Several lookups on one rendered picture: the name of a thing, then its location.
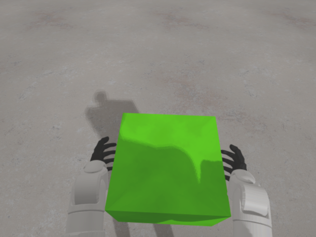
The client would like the robot right hand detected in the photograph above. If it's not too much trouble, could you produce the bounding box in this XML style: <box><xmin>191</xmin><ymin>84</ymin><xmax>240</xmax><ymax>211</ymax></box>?
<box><xmin>221</xmin><ymin>144</ymin><xmax>247</xmax><ymax>181</ymax></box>

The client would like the robot left forearm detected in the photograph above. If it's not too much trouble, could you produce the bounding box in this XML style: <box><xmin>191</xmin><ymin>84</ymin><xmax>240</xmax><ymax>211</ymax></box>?
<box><xmin>61</xmin><ymin>160</ymin><xmax>109</xmax><ymax>237</ymax></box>

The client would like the robot left hand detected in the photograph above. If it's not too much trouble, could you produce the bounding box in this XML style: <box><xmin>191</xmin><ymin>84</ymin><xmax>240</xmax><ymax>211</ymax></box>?
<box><xmin>90</xmin><ymin>136</ymin><xmax>117</xmax><ymax>171</ymax></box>

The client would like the carton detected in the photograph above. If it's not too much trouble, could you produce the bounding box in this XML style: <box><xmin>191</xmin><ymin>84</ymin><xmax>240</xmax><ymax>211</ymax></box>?
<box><xmin>105</xmin><ymin>113</ymin><xmax>231</xmax><ymax>226</ymax></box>

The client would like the robot right forearm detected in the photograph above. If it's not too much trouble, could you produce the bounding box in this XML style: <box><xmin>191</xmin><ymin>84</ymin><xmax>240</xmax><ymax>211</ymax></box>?
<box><xmin>227</xmin><ymin>169</ymin><xmax>273</xmax><ymax>237</ymax></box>

